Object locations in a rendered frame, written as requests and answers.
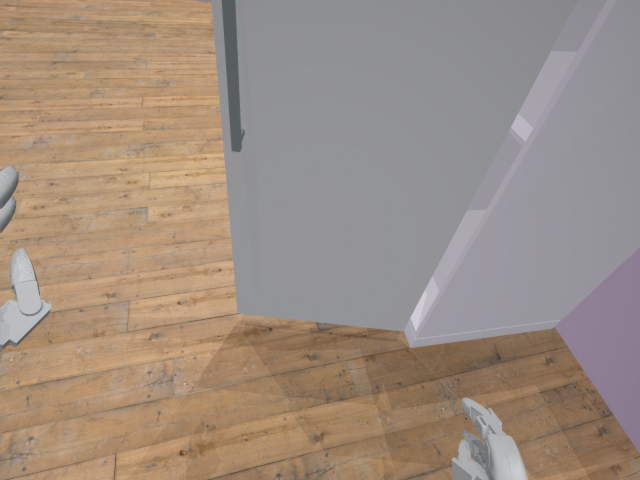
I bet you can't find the fridge door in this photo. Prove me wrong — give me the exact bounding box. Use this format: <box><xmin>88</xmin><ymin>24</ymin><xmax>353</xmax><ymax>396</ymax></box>
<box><xmin>211</xmin><ymin>0</ymin><xmax>578</xmax><ymax>332</ymax></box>

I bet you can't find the handle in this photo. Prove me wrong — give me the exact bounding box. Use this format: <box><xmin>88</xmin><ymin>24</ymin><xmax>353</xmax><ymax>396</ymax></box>
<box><xmin>222</xmin><ymin>0</ymin><xmax>245</xmax><ymax>152</ymax></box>

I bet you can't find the robot right hand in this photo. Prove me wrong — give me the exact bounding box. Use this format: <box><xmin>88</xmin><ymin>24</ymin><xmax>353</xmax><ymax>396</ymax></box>
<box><xmin>452</xmin><ymin>397</ymin><xmax>528</xmax><ymax>480</ymax></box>

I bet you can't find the robot left hand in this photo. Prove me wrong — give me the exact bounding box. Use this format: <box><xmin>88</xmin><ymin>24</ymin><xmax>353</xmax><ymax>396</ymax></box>
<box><xmin>0</xmin><ymin>167</ymin><xmax>51</xmax><ymax>352</ymax></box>

